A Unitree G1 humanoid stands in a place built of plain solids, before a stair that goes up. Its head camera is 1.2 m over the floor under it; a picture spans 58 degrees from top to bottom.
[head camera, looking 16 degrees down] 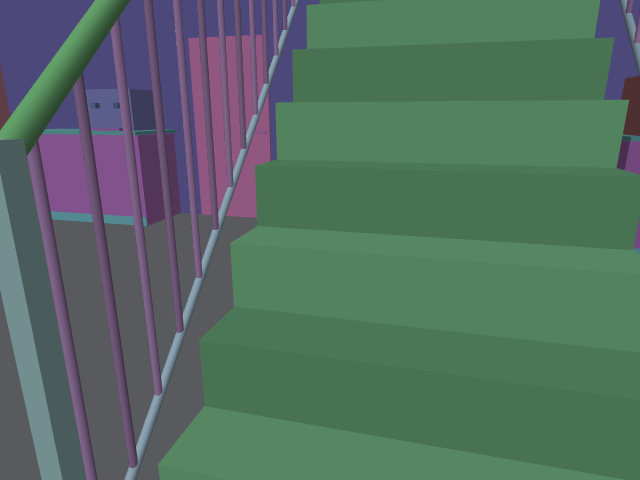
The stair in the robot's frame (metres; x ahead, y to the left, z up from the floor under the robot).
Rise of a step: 0.21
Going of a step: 0.22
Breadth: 1.15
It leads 14 degrees to the right of straight ahead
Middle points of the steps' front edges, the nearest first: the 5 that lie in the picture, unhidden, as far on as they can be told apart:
0.90 -0.23 0.62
1.11 -0.28 0.83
1.32 -0.34 1.04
1.53 -0.39 1.25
1.74 -0.44 1.46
